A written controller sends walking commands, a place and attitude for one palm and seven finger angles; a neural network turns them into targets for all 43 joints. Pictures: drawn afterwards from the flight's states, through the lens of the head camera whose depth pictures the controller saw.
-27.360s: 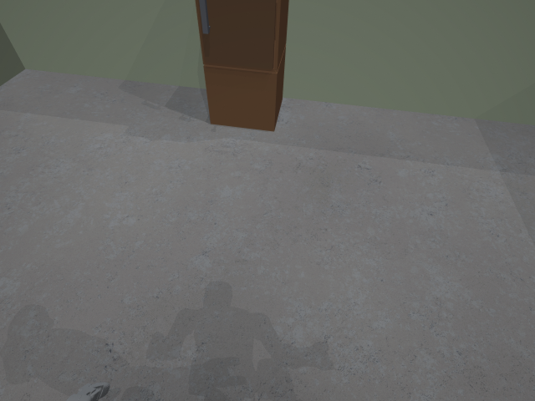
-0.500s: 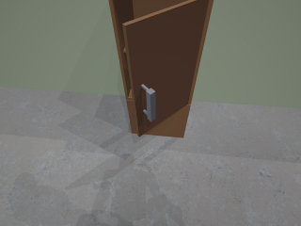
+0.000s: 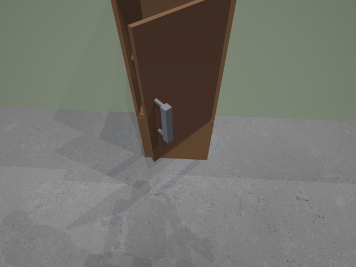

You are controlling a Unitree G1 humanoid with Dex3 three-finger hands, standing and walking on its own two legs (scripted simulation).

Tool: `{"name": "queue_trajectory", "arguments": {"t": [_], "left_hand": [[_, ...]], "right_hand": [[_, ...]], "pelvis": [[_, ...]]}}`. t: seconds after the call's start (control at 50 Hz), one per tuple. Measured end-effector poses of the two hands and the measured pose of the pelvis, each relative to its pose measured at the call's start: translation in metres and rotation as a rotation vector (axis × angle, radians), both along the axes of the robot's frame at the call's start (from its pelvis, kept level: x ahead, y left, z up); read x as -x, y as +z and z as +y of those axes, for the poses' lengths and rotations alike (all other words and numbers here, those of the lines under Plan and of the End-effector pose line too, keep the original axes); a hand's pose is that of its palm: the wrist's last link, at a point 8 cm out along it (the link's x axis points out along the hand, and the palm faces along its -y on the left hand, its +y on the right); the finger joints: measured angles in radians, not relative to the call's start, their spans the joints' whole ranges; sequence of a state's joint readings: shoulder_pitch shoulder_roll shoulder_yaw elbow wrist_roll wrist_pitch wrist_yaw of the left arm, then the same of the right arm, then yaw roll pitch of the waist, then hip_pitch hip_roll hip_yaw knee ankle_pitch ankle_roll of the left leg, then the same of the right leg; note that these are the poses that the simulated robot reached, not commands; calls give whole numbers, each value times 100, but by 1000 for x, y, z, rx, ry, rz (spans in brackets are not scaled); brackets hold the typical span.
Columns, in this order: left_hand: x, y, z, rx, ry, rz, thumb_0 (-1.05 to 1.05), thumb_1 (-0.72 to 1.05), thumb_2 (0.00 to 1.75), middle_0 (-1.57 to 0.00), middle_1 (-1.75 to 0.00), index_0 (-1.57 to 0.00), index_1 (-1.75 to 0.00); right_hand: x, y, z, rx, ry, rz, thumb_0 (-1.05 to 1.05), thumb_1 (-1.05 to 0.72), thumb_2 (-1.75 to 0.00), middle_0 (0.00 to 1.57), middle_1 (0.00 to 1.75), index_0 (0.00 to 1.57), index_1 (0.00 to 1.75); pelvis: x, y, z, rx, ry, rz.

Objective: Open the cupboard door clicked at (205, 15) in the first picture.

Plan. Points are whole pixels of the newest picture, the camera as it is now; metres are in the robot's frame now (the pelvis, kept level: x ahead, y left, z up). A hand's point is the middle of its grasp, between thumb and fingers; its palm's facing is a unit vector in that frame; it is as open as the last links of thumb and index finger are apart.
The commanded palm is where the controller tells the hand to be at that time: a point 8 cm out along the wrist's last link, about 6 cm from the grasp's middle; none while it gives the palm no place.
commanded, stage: walk to a spot facing it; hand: left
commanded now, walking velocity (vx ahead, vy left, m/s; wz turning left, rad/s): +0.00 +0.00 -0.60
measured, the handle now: (163, 121) +0.58 +0.09 -0.09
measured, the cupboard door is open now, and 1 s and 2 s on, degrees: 46 46 46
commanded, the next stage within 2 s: none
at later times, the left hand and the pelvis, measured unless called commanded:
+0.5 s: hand out of the picture +0.08 +0.16 -0.16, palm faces -0.20 -0.93 -0.31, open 7.3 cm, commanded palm none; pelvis -0.01 -0.04 +0.00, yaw -16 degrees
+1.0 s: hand (142, 249) +0.19 +0.11 -0.17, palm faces -0.49 -0.83 -0.25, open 7.4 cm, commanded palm none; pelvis +0.00 -0.03 +0.00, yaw -33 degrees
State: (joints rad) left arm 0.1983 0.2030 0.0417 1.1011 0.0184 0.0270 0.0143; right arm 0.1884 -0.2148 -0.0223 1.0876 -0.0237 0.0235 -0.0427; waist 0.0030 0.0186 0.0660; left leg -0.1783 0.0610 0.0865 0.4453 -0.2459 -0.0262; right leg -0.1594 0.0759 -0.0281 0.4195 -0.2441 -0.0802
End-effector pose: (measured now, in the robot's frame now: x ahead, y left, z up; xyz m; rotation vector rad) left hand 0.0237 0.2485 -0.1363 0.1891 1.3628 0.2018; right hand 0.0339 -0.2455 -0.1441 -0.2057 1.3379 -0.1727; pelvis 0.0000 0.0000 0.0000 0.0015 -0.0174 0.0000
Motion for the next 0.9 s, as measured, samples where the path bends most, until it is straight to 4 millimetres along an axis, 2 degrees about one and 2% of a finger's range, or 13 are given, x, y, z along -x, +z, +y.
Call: {"name": "queue_trajectory", "arguments": {"t": [0.1, 0.18, 0.26, 0.32, 0.4, 0.54, 0.66, 0.74, 0.8, 0.9], "left_hand": [[-9, -7, 0, 17, -43, 15, 1, 91, 90, -21, -30, -20, -30], [-24, -7, -1, 9, -88, 8, 1, 91, 90, -21, -30, -20, -30], [-45, 2, -10, -14, -132, -27, 1, 91, 90, -20, -30, -20, -30], [-60, 2, -20, -43, -173, -76, 1, 91, 90, -20, -30, -20, -30], [-64, 7, -33, -65, -206, -76, 1, 91, 90, -20, -30, -20, -30], [-65, 13, -52, -47, -279, -23, 1, 91, 90, -21, -30, -20, -30], [-79, 8, -56, -18, -330, -22, 1, 91, 90, -21, -30, -20, -30], [-95, -1, -52, 2, -367, -23, 1, 91, 90, -21, -30, -20, -30], [-114, -13, -48, 18, -404, -32, 1, 91, 90, -21, -30, -20, -30], [-153, -8, -59, 29, -492, -78, 1, 91, 90, -20, -30, -20, -30]], "right_hand": [[21, -3, 6, -2, -65, 13, 0, -90, -89, 20, 30, 20, 30], [42, -9, 4, -5, -107, 26, 0, -90, -89, 20, 30, 20, 30], [59, -17, -6, -24, -135, 48, 0, -90, -89, 20, 30, 20, 30], [65, -29, -20, -41, -170, 48, 1, -90, -89, 20, 30, 20, 30], [55, -25, -40, -34, -217, 16, 1, -90, -89, 20, 30, 20, 30], [16, 3, -64, 0, -273, -151, 1, -91, -89, 19, 30, 20, 30], [-7, 19, -67, 30, -306, -248, 1, -91, -89, 19, 30, 20, 30], [-11, 26, -61, 57, -333, -284, 1, -90, -89, 19, 30, 20, 30], [0, 23, -56, 96, -355, -297, 0, -90, -89, 20, 30, 20, 30], [49, 25, -43, 101, -398, -189, 0, -90, -89, 20, 30, 20, 30]], "pelvis": [[4, -5, 3, -8, -46, 10], [9, -9, 1, -31, -94, 16], [11, -10, -9, -29, -130, 16], [11, -19, -23, -37, -162, 21], [15, -14, -34, -35, -199, 16], [13, 0, -41, -58, -302, 40], [8, 1, -36, -48, -375, 48], [3, -1, -28, -36, -421, 56], [-3, -11, -20, -8, -449, 67], [-2, -5, -24, -5, -511, 50]]}}
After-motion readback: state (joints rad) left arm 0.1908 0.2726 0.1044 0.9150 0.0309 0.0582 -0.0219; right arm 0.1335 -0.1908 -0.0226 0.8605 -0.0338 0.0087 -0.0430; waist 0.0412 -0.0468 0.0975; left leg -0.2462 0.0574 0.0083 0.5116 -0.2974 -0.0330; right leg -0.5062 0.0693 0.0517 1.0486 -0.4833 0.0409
